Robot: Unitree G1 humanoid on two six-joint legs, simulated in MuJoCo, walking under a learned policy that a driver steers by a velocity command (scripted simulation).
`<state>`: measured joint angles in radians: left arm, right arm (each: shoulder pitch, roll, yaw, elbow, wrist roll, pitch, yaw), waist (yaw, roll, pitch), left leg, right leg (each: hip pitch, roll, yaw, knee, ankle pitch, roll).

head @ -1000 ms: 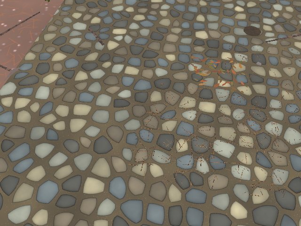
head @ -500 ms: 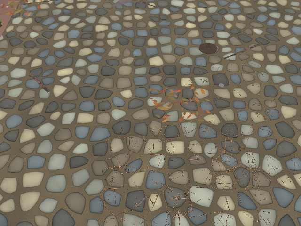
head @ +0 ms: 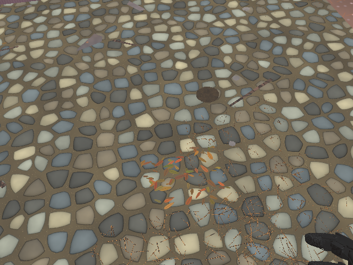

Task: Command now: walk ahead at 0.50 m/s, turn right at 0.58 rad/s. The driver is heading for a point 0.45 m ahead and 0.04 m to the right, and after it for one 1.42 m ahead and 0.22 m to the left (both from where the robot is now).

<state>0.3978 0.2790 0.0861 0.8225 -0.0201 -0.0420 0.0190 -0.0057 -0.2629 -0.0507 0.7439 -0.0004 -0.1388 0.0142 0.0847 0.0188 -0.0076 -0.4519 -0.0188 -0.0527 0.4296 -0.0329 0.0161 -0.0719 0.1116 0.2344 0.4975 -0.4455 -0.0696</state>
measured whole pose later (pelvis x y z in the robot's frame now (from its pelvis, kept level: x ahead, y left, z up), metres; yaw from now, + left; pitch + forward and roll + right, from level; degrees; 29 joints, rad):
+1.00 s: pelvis +0.39 -0.07 +0.01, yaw -6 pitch +2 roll -2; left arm 0.12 0.27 0.07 0.78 -0.01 0.00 0.03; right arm 0.17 -0.28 -0.07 0.75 0.01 0.04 0.02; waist -0.01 0.01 0.04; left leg -0.40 0.07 0.06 0.66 -0.25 -0.01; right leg -0.20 -0.06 -0.25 0.47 -0.29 0.00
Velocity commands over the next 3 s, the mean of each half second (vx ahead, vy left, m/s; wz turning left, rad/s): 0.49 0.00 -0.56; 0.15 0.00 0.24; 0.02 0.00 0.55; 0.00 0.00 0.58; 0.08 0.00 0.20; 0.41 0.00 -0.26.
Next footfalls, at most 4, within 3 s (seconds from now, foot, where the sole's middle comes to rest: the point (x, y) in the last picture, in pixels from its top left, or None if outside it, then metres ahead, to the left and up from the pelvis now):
0.50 right None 0.39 -0.20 -0.76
1.02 left None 0.47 0.03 -0.76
1.50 right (257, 264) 0.50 -0.20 -0.76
1.92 left None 0.40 0.06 -0.76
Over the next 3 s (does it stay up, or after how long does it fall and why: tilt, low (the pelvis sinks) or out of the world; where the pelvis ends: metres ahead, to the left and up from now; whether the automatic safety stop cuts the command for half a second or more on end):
stays up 0.59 0.08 0.00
